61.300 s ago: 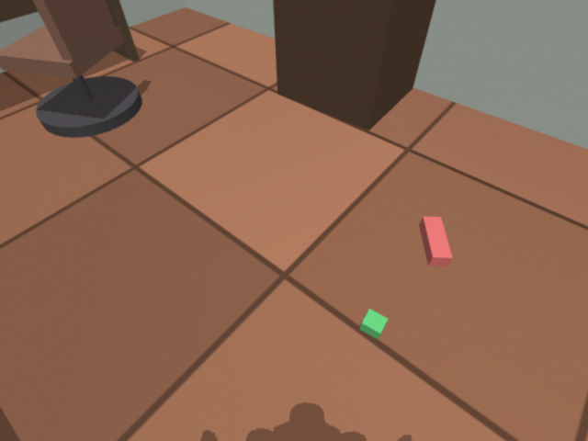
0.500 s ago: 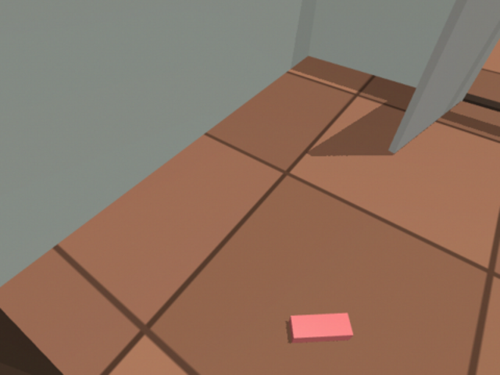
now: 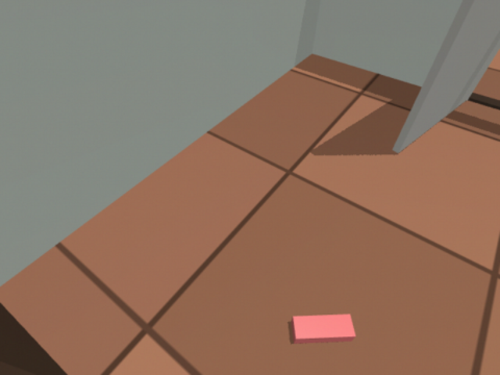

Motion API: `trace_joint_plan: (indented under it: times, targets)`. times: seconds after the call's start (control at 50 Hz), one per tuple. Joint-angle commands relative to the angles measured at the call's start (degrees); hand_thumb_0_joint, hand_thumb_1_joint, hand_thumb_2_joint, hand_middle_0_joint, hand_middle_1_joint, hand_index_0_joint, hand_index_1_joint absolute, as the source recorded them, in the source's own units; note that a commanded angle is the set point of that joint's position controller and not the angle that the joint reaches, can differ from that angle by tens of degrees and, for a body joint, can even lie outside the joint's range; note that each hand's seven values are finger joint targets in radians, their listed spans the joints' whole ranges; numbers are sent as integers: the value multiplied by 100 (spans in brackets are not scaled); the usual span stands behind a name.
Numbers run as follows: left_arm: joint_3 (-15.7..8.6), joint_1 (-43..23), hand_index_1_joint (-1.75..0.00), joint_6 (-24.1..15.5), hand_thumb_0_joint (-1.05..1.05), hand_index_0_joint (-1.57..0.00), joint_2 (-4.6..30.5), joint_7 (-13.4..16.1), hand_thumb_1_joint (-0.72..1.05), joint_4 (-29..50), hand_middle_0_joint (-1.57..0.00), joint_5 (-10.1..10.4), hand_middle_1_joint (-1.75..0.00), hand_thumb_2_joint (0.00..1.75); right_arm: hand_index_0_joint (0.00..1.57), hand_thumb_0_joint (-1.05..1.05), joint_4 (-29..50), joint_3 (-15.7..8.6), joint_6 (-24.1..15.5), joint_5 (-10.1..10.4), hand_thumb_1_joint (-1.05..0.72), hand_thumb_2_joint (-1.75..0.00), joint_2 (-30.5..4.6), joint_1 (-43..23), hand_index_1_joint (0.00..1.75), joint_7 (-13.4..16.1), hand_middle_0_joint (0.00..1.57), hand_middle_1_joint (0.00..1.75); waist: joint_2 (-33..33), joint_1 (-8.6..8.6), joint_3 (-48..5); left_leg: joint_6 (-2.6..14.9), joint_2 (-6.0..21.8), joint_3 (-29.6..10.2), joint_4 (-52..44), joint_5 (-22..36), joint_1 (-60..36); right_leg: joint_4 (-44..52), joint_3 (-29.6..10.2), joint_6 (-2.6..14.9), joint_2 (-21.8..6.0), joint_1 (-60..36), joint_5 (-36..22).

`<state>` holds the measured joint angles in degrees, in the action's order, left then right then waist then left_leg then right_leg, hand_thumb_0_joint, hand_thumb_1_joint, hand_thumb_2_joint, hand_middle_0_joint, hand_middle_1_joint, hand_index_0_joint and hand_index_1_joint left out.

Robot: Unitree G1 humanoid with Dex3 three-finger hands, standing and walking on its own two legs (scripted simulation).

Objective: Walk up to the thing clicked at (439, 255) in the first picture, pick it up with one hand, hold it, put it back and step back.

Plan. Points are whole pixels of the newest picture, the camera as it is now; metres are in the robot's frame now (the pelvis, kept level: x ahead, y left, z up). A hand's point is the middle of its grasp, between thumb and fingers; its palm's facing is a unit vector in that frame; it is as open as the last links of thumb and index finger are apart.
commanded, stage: stand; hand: right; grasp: from above
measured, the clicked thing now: (322, 328) +0.41 -0.25 -0.75
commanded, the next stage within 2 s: step back in 0.68 s
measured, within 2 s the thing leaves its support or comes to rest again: neither
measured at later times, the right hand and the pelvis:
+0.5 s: hand out of the picture +0.09 -0.24 -0.16, palm faces -0.01 +0.94 -0.34, open 7.4 cm; pelvis +0.01 +0.00 +0.00, yaw +0 degrees
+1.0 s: hand out of the picture +0.10 -0.30 -0.18, palm faces -0.03 +0.93 -0.37, open 7.4 cm; pelvis -0.04 -0.04 -0.02, yaw +0 degrees
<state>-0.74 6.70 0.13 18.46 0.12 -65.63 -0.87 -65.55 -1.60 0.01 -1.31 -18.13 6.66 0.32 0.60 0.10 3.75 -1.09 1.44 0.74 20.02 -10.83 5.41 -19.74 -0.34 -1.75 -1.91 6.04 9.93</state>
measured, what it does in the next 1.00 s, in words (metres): steps on the spot: right foot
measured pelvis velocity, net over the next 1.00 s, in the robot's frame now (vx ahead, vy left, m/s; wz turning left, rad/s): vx -0.04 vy -0.04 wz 0.00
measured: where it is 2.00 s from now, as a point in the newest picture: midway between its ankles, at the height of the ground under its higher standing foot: outside the picture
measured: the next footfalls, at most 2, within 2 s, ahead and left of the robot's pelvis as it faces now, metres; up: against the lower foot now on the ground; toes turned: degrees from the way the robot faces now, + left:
right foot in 0.94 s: -0.01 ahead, -0.12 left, +0.00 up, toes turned +1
left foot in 1.40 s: -0.08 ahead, +0.08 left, +0.00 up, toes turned +1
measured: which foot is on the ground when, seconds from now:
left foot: down 0.00-0.96, up 0.98-1.00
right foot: down 0.00-0.80, up 0.82-0.92, down 0.94-1.00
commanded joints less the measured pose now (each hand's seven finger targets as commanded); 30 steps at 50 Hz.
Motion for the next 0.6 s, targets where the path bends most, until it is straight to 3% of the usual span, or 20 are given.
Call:
trace_joint_plan:
  times: [0.0,0.04,0.1,0.22,0.3,0.5,0.58]
  targets:
    - [-205,-165,-30,-145,0,-20,1131,76,90,317,-20,-18,-30,90,20,0,359,-195,-153,47,-90,-90,-1227,-262,30,76,20,30,-95,11,-317,159,576,-464,-456,358,141,353,-408,240,-507,-45,-459]
    - [-223,-220,-30,-152,0,-20,1200,85,90,331,-20,-16,-30,90,20,0,386,-193,-161,50,-90,-90,-1209,-285,30,78,20,30,9,-3,-460,166,593,-451,-392,723,0,287,-386,241,-514,-96,-721]
    - [-204,-193,-30,-140,0,-20,1157,75,90,307,-20,-6,-30,90,20,0,360,-178,-144,54,-90,-90,-1239,-249,30,66,20,30,-50,5,-278,163,556,-442,-461,338,133,388,-404,202,-493,17,-415]
    - [-209,-210,-30,-134,0,-20,1187,69,90,316,-20,-12,-30,90,20,0,374,-169,-158,48,-90,-90,-1259,-232,30,65,20,30,-77,8,-356,171,578,-459,-476,482,139,349,-380,222,-502,-70,-479]
    - [-214,-224,-30,-137,0,-20,1203,68,90,333,-20,-11,-30,90,20,0,402,-168,-179,63,-90,-90,-1268,-265,30,78,20,30,-49,15,-529,181,615,-435,-352,1016,-56,269,-355,230,-540,-160,-923]
    - [-192,-252,-30,-141,0,-20,1205,66,90,325,-20,-2,-30,90,20,0,399,-159,-156,57,-90,-90,-1291,-268,30,56,20,30,-90,-8,-353,181,571,-414,-391,643,115,365,-396,203,-554,-138,-697]
    - [-194,-224,-30,-143,0,-20,1228,59,90,328,-20,-1,-30,90,20,0,401,-164,-147,58,-90,-90,-1298,-289,30,46,20,30,-86,7,-201,187,556,-453,-485,266,197,448,-394,198,-517,7,-332]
